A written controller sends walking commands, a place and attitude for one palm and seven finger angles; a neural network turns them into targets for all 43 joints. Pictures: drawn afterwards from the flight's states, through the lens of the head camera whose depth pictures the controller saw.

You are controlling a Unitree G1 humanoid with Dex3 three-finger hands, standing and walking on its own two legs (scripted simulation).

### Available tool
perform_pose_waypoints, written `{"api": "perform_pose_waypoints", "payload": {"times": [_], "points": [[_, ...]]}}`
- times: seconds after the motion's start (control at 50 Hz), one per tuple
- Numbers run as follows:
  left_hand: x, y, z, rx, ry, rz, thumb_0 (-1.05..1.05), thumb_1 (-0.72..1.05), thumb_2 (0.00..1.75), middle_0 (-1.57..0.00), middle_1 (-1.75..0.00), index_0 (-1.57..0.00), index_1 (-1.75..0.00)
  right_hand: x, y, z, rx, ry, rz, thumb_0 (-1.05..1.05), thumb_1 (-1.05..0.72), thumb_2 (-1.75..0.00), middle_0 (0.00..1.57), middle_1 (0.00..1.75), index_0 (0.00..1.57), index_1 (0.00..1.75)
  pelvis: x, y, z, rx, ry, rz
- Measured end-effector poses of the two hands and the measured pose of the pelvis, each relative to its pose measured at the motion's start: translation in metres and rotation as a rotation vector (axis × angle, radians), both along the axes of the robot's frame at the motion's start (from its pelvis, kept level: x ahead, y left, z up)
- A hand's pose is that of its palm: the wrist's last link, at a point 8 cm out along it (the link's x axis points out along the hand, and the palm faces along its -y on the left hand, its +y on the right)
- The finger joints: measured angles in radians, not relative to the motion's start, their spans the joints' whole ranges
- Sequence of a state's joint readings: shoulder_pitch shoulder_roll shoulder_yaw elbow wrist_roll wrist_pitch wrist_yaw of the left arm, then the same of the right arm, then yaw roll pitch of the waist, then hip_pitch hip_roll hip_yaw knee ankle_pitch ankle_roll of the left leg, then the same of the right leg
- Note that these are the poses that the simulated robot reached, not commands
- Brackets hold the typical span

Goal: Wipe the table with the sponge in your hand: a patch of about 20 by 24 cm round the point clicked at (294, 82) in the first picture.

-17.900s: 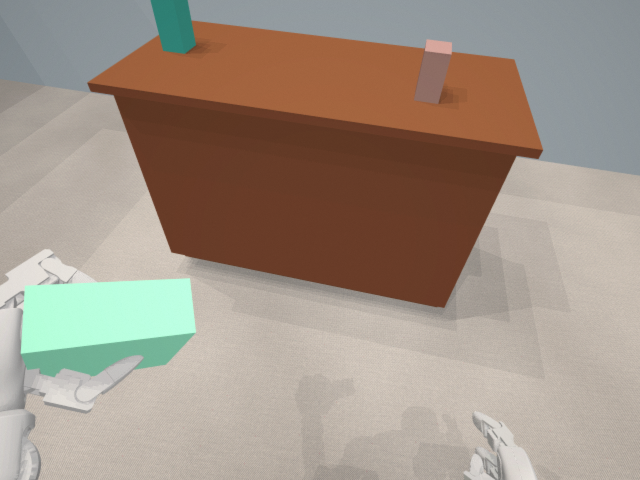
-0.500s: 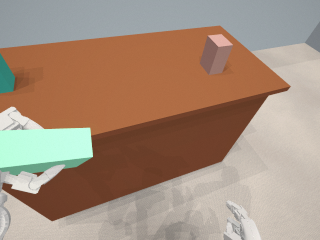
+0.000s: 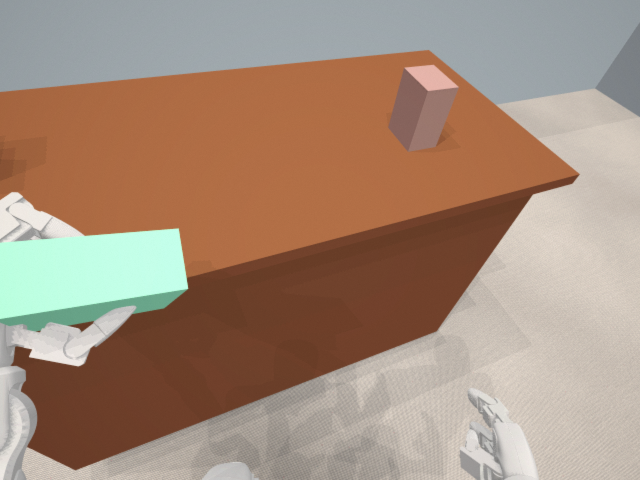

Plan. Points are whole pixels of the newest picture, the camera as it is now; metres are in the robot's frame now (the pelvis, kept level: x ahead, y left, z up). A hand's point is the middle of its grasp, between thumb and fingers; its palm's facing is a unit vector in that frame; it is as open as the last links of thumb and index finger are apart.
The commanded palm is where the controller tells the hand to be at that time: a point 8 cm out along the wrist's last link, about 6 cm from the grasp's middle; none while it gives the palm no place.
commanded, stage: shuffle to correct the standing spot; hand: left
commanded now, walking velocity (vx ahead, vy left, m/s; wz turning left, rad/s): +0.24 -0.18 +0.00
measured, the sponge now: (123, 280) +0.24 +0.22 +0.17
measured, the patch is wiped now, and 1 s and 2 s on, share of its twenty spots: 0.00 0.00 0.00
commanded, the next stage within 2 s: come to a stop and stand still in 0.64 s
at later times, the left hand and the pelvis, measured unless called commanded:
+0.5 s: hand (206, 213) +0.32 +0.16 +0.18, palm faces +0.44 -0.83 -0.34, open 9.2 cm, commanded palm +0.25 +0.20 +0.21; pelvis +0.10 -0.09 +0.00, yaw +2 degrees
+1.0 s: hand (321, 167) +0.40 +0.05 +0.19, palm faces +0.44 -0.81 -0.39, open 9.2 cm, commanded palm +0.34 +0.10 +0.21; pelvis +0.19 -0.19 +0.02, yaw +3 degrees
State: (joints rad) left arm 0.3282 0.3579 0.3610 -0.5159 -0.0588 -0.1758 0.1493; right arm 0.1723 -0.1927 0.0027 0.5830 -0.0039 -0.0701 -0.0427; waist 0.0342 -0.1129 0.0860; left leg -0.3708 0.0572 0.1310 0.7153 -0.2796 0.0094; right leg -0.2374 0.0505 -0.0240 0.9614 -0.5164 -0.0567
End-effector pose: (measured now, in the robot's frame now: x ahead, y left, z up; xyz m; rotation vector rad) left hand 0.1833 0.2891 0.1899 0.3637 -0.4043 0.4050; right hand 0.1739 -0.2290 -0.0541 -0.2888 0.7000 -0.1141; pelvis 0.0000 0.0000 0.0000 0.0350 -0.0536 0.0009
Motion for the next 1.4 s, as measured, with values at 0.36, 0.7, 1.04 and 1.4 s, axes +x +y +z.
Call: {"api": "perform_pose_waypoints", "payload": {"times": [0.36, 0.7, 1.04, 1.4], "points": [[0.046, -0.065, 0.014, 0.123, 0.121, 0.104, -0.01, -0.42, 1.01, -0.83, -1.35, -0.84, -1.35, 0.037, -0.059, -0.041, 0.091, 0.193, 0.025, 0.01, -0.90, -0.90, 0.21, 0.30, 0.21, 0.30, 0.069, -0.072, 0.008, -0.062, 0.034, 0.038], [0.130, -0.149, 0.056, 0.262, 0.012, -0.030, -0.01, -0.42, 1.01, -0.83, -1.35, -0.84, -1.34, 0.148, -0.114, 0.004, 0.121, 0.000, 0.028, 0.01, -0.90, -0.90, 0.20, 0.30, 0.20, 0.30, 0.147, -0.142, 0.018, -0.065, 0.056, 0.030], [0.183, -0.203, 0.026, 0.114, 0.076, 0.010, -0.01, -0.42, 1.01, -0.83, -1.35, -0.84, -1.34, 0.202, -0.190, -0.001, 0.019, 0.046, 0.024, 0.01, -0.91, -0.90, 0.20, 0.30, 0.20, 0.30, 0.197, -0.191, 0.017, -0.032, 0.021, 0.060], [0.167, -0.178, 0.024, 0.130, 0.137, 0.096, -0.01, -0.42, 1.01, -0.83, -1.35, -0.85, -1.34, 0.195, -0.163, -0.001, 0.074, 0.032, 0.082, 0.01, -0.90, -0.90, 0.20, 0.30, 0.20, 0.30, 0.194, -0.192, 0.024, -0.054, 0.032, 0.041]]}}
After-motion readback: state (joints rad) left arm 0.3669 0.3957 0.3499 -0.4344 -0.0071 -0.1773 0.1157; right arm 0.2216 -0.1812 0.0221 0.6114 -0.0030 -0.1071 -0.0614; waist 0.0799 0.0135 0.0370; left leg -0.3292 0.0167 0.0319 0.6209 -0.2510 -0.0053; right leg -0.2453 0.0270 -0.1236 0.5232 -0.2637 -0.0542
